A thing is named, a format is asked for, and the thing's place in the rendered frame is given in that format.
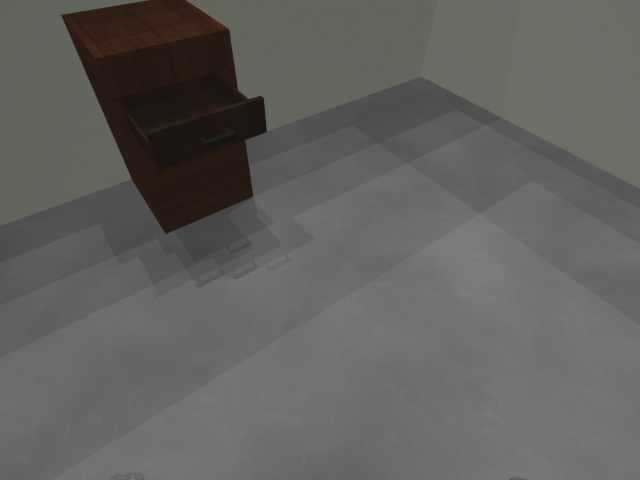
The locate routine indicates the handle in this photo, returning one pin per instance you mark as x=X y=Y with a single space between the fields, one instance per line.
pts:
x=230 y=135

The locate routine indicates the drawer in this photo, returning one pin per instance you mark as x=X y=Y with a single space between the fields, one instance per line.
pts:
x=167 y=121

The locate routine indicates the cabinet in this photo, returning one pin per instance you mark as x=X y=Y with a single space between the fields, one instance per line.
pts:
x=131 y=48

